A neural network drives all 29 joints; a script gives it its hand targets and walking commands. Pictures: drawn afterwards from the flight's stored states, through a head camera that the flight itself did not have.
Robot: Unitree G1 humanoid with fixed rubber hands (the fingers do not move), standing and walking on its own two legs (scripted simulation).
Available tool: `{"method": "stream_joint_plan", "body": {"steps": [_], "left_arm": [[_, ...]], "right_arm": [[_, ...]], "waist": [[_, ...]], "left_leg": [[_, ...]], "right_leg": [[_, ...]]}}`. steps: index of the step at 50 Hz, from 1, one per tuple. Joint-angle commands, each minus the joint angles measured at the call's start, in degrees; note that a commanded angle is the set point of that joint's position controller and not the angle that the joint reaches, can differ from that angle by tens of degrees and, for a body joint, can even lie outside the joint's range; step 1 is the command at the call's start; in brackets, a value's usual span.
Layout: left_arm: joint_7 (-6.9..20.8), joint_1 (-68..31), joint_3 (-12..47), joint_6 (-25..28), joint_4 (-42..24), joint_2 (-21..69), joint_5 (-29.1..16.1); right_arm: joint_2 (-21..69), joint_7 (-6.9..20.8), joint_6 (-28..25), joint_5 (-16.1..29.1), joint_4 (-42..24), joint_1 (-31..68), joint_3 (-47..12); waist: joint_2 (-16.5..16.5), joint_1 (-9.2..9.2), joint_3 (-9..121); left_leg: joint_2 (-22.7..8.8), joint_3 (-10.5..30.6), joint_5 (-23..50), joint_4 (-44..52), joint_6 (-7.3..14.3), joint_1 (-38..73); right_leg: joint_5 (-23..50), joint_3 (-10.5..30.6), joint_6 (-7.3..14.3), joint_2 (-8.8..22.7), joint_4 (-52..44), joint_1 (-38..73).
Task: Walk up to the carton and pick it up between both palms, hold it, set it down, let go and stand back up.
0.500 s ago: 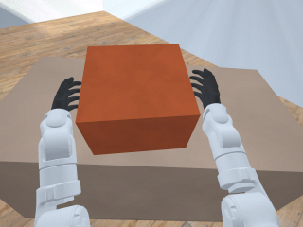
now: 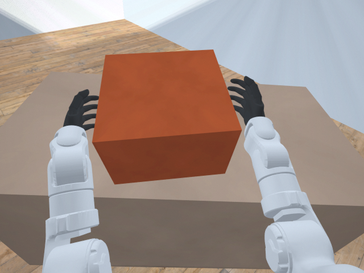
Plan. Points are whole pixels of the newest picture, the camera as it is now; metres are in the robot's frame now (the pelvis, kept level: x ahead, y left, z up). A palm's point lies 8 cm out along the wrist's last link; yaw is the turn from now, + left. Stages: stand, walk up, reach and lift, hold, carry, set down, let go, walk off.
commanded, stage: hold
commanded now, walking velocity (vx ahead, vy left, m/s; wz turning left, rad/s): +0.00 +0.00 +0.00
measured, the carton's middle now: (165, 114) +0.45 +0.01 +0.13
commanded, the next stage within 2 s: none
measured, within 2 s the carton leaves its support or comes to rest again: neither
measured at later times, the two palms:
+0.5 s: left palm (76, 129) +0.35 +0.19 +0.17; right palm (254, 115) +0.35 -0.17 +0.20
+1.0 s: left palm (76, 128) +0.35 +0.19 +0.17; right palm (253, 115) +0.36 -0.17 +0.20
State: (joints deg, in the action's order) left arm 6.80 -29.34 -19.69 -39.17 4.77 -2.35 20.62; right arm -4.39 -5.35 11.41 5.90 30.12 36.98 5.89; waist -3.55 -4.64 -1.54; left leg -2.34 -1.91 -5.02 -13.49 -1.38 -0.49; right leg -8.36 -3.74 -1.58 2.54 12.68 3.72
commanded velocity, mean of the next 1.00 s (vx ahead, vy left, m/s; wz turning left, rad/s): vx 0.00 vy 0.00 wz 0.00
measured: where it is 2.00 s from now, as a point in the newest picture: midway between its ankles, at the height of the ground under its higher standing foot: outside the picture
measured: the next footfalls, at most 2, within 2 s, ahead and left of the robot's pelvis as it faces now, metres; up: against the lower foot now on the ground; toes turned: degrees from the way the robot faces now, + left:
none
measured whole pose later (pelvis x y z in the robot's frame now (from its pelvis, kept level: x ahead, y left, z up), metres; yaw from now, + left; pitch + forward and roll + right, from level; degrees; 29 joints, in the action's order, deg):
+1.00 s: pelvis +0.00 +0.00 +0.00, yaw +0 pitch -8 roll +0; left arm 6.3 -27.5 -18.5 -40.6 1.3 -2.1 20.9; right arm -4.9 -5.6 12.4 7.6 27.1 35.6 4.8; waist -3.5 -5.2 -2.0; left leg -2.1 -1.9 -5.4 -13.8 -1.2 -0.1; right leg -8.5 -3.7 -1.7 2.6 12.5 4.3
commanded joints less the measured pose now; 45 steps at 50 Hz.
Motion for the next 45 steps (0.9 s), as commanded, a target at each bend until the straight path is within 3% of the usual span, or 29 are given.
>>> {"method": "stream_joint_plan", "body": {"steps": [1,2,3,5,6,8,10,15,16,19,24,25,26,27,30,33,34,35,38,42,45], "left_arm": [[9.04,-31.48,19.75,4.29,-8.13,18.87,-8.24],[9.14,-32.82,20.48,4.35,-9.13,19.18,-8.77],[9.17,-32.58,19.80,4.22,-8.73,18.63,-8.56],[9.12,-30.85,20.98,3.77,-8.68,19.80,-8.57],[9.11,-31.46,20.49,3.84,-8.99,19.51,-8.36],[8.87,-33.42,22.67,4.04,-11.31,20.07,-9.43],[8.73,-32.54,22.35,3.96,-11.21,19.38,-9.49],[9.19,-30.80,21.25,3.42,-10.67,18.65,-8.70],[9.12,-30.83,22.83,3.42,-12.55,19.96,-9.24],[8.53,-32.25,23.87,3.73,-13.60,20.30,-9.84],[9.04,-29.33,20.72,2.66,-10.59,18.40,-8.41],[9.08,-31.39,21.60,2.86,-12.18,18.92,-8.90],[9.10,-31.02,21.66,2.91,-12.23,18.84,-9.09],[9.00,-32.33,22.13,3.01,-11.46,19.08,-9.33],[8.78,-32.61,21.26,3.14,-9.92,18.99,-8.54],[8.84,-31.04,21.04,3.31,-9.67,18.90,-9.03],[9.03,-32.17,21.14,3.33,-10.85,18.54,-8.74],[9.31,-32.13,20.27,3.43,-10.45,18.68,-8.28],[9.10,-31.99,22.70,3.49,-12.54,19.18,-9.52],[9.34,-32.21,21.65,3.10,-10.30,19.09,-8.55],[8.98,-32.41,22.51,3.66,-11.98,19.31,-9.35]], "right_arm": [[20.70,8.26,-0.99,3.70,-11.34,30.18,-19.11],[21.16,8.17,-0.99,3.37,-11.39,30.48,-18.94],[20.73,8.13,-0.97,3.78,-12.31,31.57,-19.11],[19.80,8.14,-1.05,3.22,-12.00,29.98,-18.56],[20.23,8.18,-1.01,3.31,-11.44,29.95,-18.55],[19.49,8.32,-1.02,3.75,-11.64,29.65,-18.19],[19.66,8.54,-0.78,4.11,-12.74,29.58,-18.59],[19.64,7.78,-0.05,3.85,-12.77,27.37,-19.05],[20.19,7.86,-0.02,4.34,-13.42,27.27,-19.73],[19.14,8.06,-0.78,4.83,-15.86,29.53,-19.59],[19.27,7.96,0.54,4.30,-13.86,28.43,-19.09],[19.69,8.26,0.56,4.77,-13.48,28.82,-19.43],[19.78,8.20,0.47,4.52,-13.51,28.47,-19.19],[19.01,8.24,0.20,4.52,-14.00,29.64,-18.82],[19.39,8.57,0.51,3.93,-11.36,29.74,-18.40],[20.21,8.01,-0.13,4.10,-14.22,29.84,-19.30],[20.20,7.90,0.09,3.80,-12.97,29.00,-18.82],[20.83,7.84,0.24,3.69,-12.35,29.34,-19.29],[20.31,7.81,-0.10,4.59,-14.91,29.26,-19.94],[19.16,8.38,0.51,3.15,-10.18,27.67,-18.00],[19.61,8.75,-0.22,4.08,-13.08,29.18,-18.29]], "waist": [[4.03,0.26,14.58],[3.51,-0.15,14.97],[3.26,0.87,15.19],[3.90,-0.59,15.40],[4.06,-0.18,14.42],[5.41,-1.40,15.49],[4.27,-0.64,15.89],[3.60,-1.05,13.50],[4.23,-1.64,14.88],[5.45,-0.88,17.27],[2.30,-0.36,13.14],[4.10,-0.22,13.72],[3.32,-0.41,14.29],[4.58,-0.61,15.35],[3.74,-0.48,12.80],[2.55,-0.34,16.10],[3.26,-1.15,14.83],[2.58,-0.43,14.13],[4.75,-1.15,16.98],[4.50,-1.64,12.32],[4.18,-1.26,15.78]], "left_leg": [[4.82,-2.89,10.11,-1.14,0.56,9.14],[4.86,-2.83,9.78,-1.38,0.46,9.35],[4.72,-3.18,8.92,-1.00,0.57,9.24],[4.41,-2.81,9.76,-0.96,0.25,9.84],[4.32,-3.00,9.89,-1.04,0.18,10.16],[4.30,-2.77,10.48,-1.56,-0.51,11.30],[4.34,-2.21,11.21,-1.71,-0.02,11.37],[4.50,-2.79,11.13,-1.54,-0.05,10.72],[4.56,-2.38,11.96,-1.79,-0.25,10.96],[4.26,-2.70,12.12,-1.90,-0.52,11.93],[4.39,-2.72,8.68,-1.09,0.57,8.96],[4.35,-2.51,8.78,-0.70,0.16,9.09],[4.19,-2.78,8.56,-0.60,0.14,9.61],[4.38,-2.93,8.36,-1.06,-0.07,9.87],[4.23,-2.76,5.39,-0.38,0.31,9.06],[4.69,-3.05,8.11,-1.07,0.98,9.59],[4.89,-3.35,7.37,-1.24,0.65,9.85],[4.65,-3.42,8.07,-0.84,0.88,9.92],[4.86,-3.27,10.92,-1.75,-0.01,11.09],[4.18,-2.57,6.70,-0.16,0.13,9.87],[4.19,-2.55,9.54,-1.12,0.15,10.97]], "right_leg": [[7.90,-2.75,0.44,-4.94,-1.85,-0.86],[7.87,-3.00,0.25,-4.92,-1.74,-1.45],[6.89,-2.97,0.35,-5.05,-1.96,-1.64],[6.28,-3.35,0.78,-5.20,-1.90,-1.85],[6.12,-3.30,0.64,-5.10,-2.04,-2.55],[6.10,-3.42,1.04,-5.08,-2.14,-3.78],[6.80,-3.25,0.83,-4.80,-1.80,-2.80],[8.76,-3.21,0.42,-4.89,-1.93,-2.11],[8.90,-3.22,0.70,-4.80,-1.64,-1.90],[7.45,-3.29,0.97,-5.01,-1.66,-3.06],[7.55,-3.05,0.70,-4.73,-2.00,-1.57],[6.01,-2.68,0.95,-4.68,-1.76,-2.07],[5.71,-3.08,0.94,-4.73,-1.86,-2.62],[5.40,-3.19,0.90,-4.76,-1.95,-3.01],[3.04,-3.12,0.97,-4.58,-2.44,-4.23],[7.62,-2.42,0.62,-4.18,-1.83,-1.89],[6.98,-2.94,0.47,-4.11,-1.96,-2.52],[7.15,-2.91,0.52,-4.34,-2.06,-2.01],[8.24,-2.91,0.59,-4.59,-1.40,-2.43],[2.94,-3.16,1.06,-4.33,-2.59,-4.44],[6.33,-3.39,0.92,-4.52,-2.06,-3.02]]}}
